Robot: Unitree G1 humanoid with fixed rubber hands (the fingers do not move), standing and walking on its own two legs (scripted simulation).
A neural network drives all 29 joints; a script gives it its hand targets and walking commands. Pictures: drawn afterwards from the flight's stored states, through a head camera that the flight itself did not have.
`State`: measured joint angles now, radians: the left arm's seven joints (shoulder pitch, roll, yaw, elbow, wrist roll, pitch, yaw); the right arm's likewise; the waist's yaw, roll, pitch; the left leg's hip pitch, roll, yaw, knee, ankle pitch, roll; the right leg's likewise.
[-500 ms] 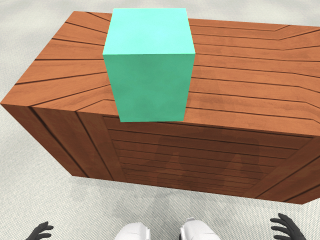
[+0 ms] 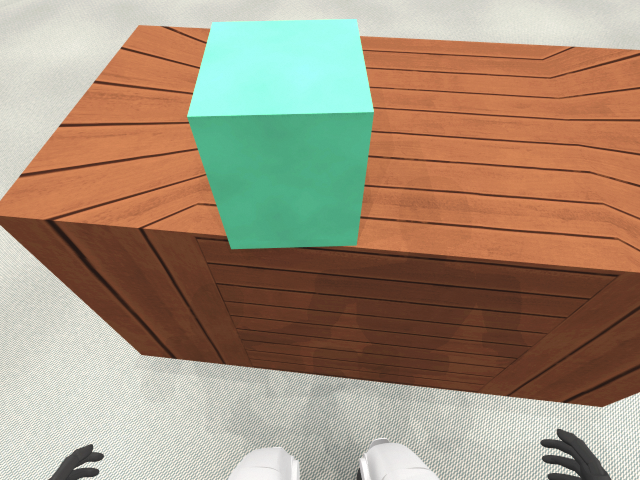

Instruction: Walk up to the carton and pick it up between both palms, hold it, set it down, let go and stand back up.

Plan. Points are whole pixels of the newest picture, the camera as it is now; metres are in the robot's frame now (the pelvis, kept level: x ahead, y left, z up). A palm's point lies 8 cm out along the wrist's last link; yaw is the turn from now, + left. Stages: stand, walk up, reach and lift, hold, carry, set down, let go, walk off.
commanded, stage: walk up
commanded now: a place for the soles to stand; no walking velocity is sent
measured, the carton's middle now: (289, 141) +0.55 +0.08 +0.08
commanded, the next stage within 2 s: none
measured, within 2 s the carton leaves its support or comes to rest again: neither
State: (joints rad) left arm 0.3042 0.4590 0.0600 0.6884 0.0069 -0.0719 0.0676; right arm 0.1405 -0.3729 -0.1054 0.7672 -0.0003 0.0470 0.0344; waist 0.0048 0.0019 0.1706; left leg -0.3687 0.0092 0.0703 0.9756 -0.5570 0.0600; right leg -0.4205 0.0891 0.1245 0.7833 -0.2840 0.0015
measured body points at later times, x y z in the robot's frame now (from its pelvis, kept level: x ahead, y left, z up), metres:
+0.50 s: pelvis +0.00 +0.01 +0.01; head +0.04 +0.02 +0.46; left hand +0.10 +0.35 -0.08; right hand +0.12 -0.31 -0.09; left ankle +0.00 +0.09 -0.70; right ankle +0.06 -0.12 -0.70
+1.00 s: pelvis -0.01 +0.02 +0.01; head +0.02 +0.03 +0.46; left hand +0.09 +0.36 -0.08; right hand +0.12 -0.30 -0.07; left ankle +0.01 +0.10 -0.70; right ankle +0.02 -0.13 -0.66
